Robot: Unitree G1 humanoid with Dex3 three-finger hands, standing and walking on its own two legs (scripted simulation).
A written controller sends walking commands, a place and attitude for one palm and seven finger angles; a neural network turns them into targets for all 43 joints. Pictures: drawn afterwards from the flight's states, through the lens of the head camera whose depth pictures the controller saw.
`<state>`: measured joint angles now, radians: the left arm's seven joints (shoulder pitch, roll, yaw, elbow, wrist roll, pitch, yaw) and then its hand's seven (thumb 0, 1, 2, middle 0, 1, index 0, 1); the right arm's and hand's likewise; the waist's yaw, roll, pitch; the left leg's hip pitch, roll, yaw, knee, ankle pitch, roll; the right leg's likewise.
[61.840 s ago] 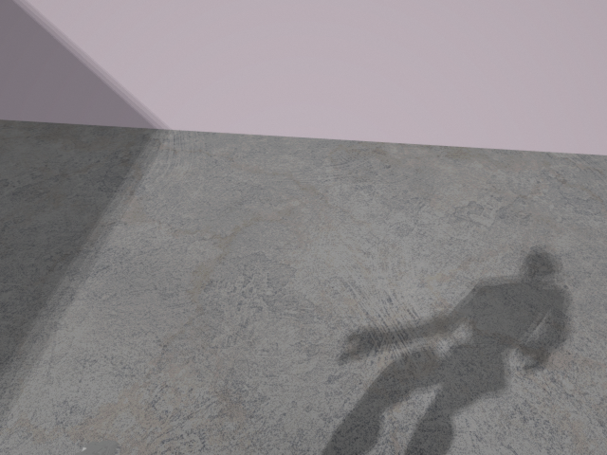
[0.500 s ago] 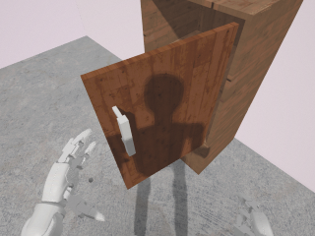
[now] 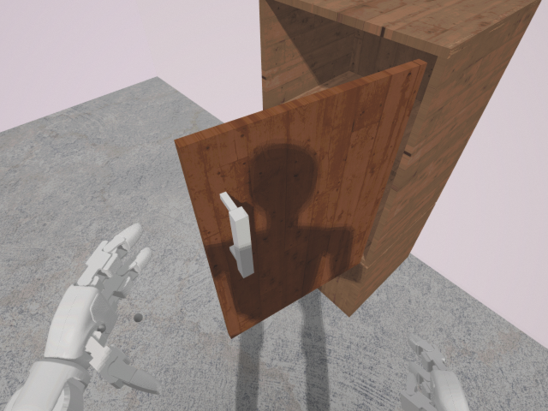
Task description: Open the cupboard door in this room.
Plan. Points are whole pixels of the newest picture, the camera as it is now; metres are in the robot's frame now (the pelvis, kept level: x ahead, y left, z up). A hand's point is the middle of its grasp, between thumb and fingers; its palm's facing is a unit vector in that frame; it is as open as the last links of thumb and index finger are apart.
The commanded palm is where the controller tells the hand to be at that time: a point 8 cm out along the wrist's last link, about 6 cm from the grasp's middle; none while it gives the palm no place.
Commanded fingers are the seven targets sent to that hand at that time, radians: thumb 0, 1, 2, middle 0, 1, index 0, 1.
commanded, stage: draw the hand back to the body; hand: left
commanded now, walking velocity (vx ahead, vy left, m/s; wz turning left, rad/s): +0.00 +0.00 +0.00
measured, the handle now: (236, 236) +0.36 +0.09 +0.07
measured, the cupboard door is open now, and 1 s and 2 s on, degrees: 79 79 79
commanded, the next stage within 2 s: step back with the hand held close in 1.24 s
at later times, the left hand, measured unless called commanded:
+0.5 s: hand (68, 295) +0.21 +0.24 +0.15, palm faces +0.34 -0.87 -0.36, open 13.5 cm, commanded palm +0.16 +0.28 +0.17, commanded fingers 0.00 0.31 0.64 -0.18 -0.30 -0.18 -0.30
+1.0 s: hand (33, 257) +0.22 +0.26 +0.20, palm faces +0.45 -0.79 -0.41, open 7.9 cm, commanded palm +0.17 +0.30 +0.21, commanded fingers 0.00 0.90 0.90 -0.20 -0.30 -0.20 -0.30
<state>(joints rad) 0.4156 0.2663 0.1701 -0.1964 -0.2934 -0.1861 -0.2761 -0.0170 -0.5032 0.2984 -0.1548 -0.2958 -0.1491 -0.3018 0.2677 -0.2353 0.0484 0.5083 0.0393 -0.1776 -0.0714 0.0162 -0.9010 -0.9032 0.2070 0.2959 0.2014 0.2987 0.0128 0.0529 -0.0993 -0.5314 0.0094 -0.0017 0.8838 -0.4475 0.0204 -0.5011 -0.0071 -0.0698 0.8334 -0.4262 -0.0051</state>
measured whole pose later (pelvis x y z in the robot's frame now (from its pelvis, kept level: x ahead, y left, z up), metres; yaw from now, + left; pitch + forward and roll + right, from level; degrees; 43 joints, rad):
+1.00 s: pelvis +0.03 +0.00 +0.04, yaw -1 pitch -4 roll +0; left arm 0.45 0.34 0.34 -0.37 -0.05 -0.08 0.12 0.00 0.79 0.85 -0.21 -0.30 -0.20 -0.30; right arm 0.18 -0.23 0.02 0.65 -0.01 -0.11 -0.07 0.02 -0.90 -0.90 0.21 0.30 0.20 0.30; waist 0.08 0.07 0.02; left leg -0.07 0.00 0.03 0.41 -0.27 0.02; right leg -0.06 0.00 -0.03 0.38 -0.25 0.00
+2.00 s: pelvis -0.07 +0.02 +0.03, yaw -1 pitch -1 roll -2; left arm 0.55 0.40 0.41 -0.51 0.00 -0.20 0.15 0.01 0.88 0.90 -0.22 -0.30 -0.21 -0.30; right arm 0.21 -0.22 0.00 0.56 0.00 -0.06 -0.09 0.01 -0.90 -0.90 0.21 0.30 0.20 0.30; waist 0.01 0.01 0.04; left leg -0.37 0.00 0.04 0.58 -0.22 0.05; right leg -0.34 0.00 -0.02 0.51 -0.18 0.02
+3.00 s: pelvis -0.25 +0.00 +0.03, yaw -4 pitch +0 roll +1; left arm 0.50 0.41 0.43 -0.40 -0.04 -0.18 0.16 0.01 0.88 0.90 -0.22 -0.30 -0.21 -0.30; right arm 0.28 -0.25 -0.01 0.70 0.00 -0.10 -0.09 0.02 -0.90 -0.90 0.21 0.30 0.20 0.30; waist -0.02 -0.03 -0.05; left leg -0.33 -0.02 0.06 0.57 -0.24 0.03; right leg -0.13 0.00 -0.01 0.61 -0.45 -0.01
